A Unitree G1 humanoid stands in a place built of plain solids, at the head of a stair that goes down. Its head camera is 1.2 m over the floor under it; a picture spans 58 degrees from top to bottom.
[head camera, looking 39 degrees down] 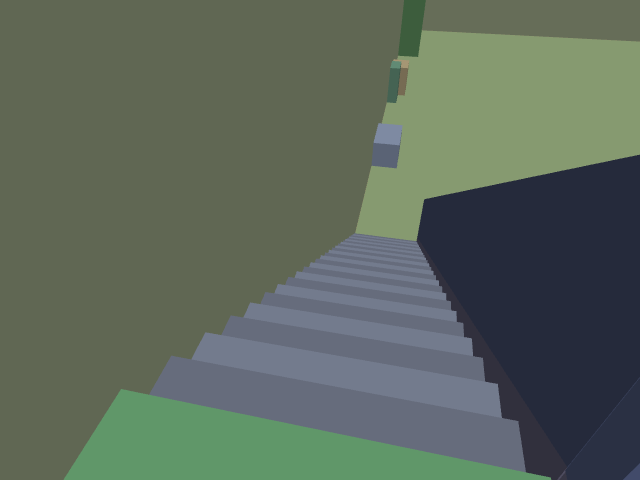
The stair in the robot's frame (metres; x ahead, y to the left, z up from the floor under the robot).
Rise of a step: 0.17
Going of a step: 0.25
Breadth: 1.25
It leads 12 degrees to the right of straight ahead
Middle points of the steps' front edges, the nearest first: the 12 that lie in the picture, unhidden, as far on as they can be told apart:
0.62 0.00 0.00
0.87 -0.05 -0.17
1.11 -0.10 -0.33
1.36 -0.15 -0.50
1.61 -0.20 -0.67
1.85 -0.26 -0.84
2.10 -0.31 -1.01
2.34 -0.36 -1.18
2.59 -0.41 -1.34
2.84 -0.47 -1.51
3.08 -0.52 -1.68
3.33 -0.57 -1.85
